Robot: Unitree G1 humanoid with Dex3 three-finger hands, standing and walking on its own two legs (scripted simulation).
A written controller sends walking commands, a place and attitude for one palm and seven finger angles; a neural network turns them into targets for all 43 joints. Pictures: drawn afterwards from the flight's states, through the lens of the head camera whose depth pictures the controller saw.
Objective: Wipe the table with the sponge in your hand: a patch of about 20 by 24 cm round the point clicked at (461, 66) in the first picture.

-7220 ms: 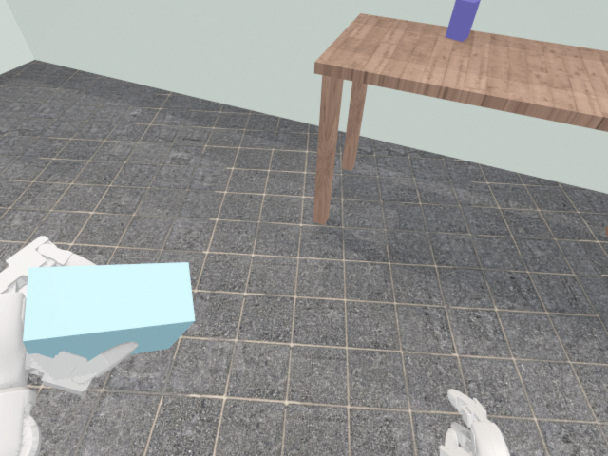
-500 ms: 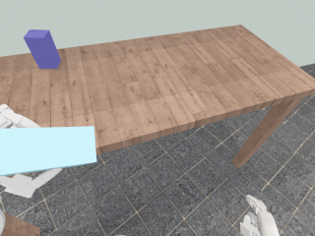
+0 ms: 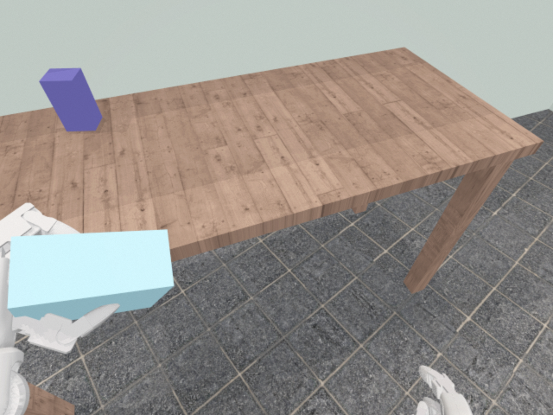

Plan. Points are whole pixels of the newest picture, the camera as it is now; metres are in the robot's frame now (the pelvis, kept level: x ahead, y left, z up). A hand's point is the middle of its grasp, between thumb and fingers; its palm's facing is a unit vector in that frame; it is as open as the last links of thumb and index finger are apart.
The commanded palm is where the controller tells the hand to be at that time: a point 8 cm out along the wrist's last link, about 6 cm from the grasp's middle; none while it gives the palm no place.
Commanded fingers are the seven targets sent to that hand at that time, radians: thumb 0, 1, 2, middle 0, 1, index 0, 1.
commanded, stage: come to a stop and stand still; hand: left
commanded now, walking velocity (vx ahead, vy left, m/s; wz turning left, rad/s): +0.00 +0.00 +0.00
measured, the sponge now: (118, 276) +0.23 +0.19 +0.15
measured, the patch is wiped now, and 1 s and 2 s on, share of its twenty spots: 0.00 0.00 0.00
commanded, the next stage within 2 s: look again from close up in 0.34 s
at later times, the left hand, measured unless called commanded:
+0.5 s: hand (17, 276) +0.21 +0.27 +0.19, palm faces +0.42 -0.77 -0.48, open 9.9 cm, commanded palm +0.13 +0.28 +0.18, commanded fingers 0.00 0.10 1.30 -1.20 -1.60 -1.20 -1.60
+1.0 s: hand (22, 242) +0.25 +0.30 +0.18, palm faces +0.40 -0.85 -0.34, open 9.9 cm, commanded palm +0.20 +0.33 +0.18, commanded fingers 0.00 0.10 1.30 -1.20 -1.60 -1.20 -1.60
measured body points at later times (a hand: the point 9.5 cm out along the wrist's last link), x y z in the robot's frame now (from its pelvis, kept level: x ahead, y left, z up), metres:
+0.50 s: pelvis -0.03 +0.00 +0.00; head -0.01 +0.01 +0.45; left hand +0.18 +0.31 +0.21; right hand +0.13 -0.21 -0.09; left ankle +0.03 +0.12 -0.73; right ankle +0.03 -0.08 -0.73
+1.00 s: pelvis +0.03 +0.05 +0.01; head +0.04 +0.08 +0.45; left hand +0.23 +0.34 +0.19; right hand +0.21 -0.17 -0.06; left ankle +0.03 +0.12 -0.73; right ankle +0.03 -0.08 -0.73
